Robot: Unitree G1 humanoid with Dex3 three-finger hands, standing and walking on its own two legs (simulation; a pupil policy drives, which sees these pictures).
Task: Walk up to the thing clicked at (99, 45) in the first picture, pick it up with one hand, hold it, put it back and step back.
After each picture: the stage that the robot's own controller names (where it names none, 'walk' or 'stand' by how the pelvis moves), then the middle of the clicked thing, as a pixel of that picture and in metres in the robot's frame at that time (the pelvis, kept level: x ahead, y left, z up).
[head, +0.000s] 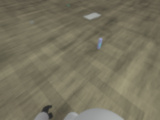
stand; (99, 43) +1.56 -0.15 -0.65
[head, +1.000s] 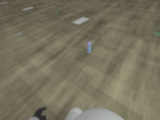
walk; (89, 47) +1.44 +0.16 -0.63
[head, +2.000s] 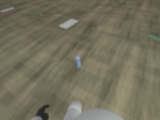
walk; (78, 62) +0.94 +0.29 -0.65
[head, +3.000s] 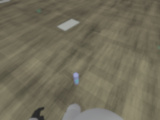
walk; (76, 78) +0.57 +0.21 -0.63
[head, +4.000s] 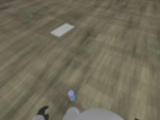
stand; (71, 96) +0.33 +0.22 -0.63
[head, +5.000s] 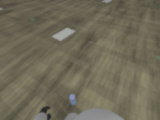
stand; (72, 99) +0.33 +0.20 -0.66
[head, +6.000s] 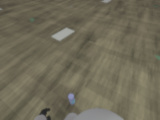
stand; (71, 99) +0.34 +0.21 -0.66
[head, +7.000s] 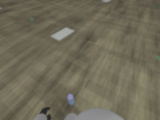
stand; (71, 99) +0.32 +0.22 -0.66
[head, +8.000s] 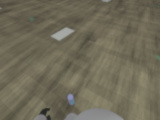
stand; (71, 100) +0.32 +0.22 -0.66
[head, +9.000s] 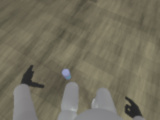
go down; (67, 74) +0.37 +0.22 -0.45
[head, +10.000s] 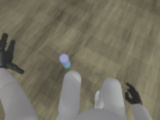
go down; (65, 62) +0.40 +0.25 -0.28
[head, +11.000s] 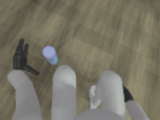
close in; (51, 57) +0.38 +0.28 -0.18
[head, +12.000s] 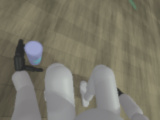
close; (34, 55) +0.37 +0.29 -0.15
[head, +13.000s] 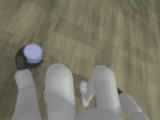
lift; (34, 56) +0.36 +0.30 -0.15
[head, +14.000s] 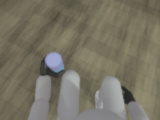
lift; (57, 66) +0.32 +0.24 -0.02
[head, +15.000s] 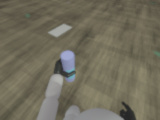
hold; (69, 68) +0.33 +0.16 +0.08
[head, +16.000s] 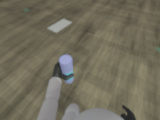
hold; (67, 71) +0.33 +0.17 +0.03
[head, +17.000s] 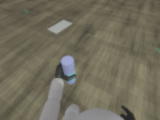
hold; (69, 72) +0.33 +0.16 +0.03
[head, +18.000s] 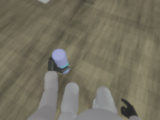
crouch; (62, 63) +0.38 +0.20 -0.03
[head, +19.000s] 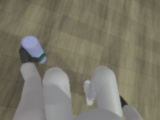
lower; (37, 52) +0.41 +0.29 -0.15
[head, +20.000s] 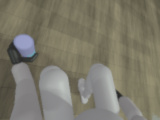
lower; (27, 51) +0.41 +0.30 -0.16
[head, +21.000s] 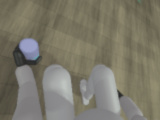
lower; (32, 54) +0.38 +0.30 -0.16
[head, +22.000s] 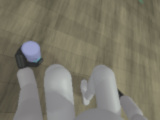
lower; (33, 56) +0.37 +0.30 -0.16
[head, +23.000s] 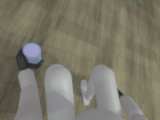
rest; (34, 57) +0.36 +0.30 -0.16
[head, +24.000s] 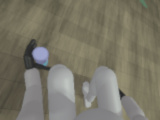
withdraw; (41, 59) +0.36 +0.28 -0.16
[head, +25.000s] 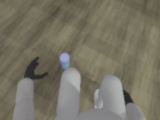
walk; (65, 62) +0.39 +0.24 -0.24
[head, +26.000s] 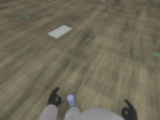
stand; (71, 100) +0.31 +0.19 -0.59
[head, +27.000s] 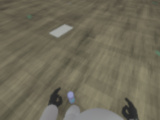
stand; (71, 97) +0.34 +0.20 -0.59
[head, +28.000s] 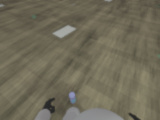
stand; (72, 98) +0.34 +0.19 -0.62
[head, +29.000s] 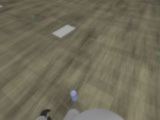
walk; (73, 96) +0.36 +0.19 -0.65
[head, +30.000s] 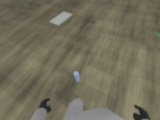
walk; (76, 77) +0.52 +0.20 -0.62
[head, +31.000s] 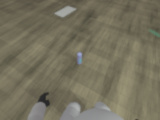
walk; (79, 58) +0.85 +0.19 -0.62
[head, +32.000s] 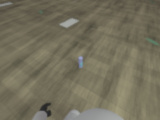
stand; (80, 62) +0.95 +0.20 -0.64
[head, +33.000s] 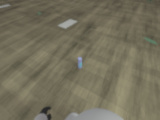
stand; (79, 63) +0.95 +0.21 -0.66
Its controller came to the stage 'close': yes
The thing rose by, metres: 0.67
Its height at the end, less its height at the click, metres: +0.00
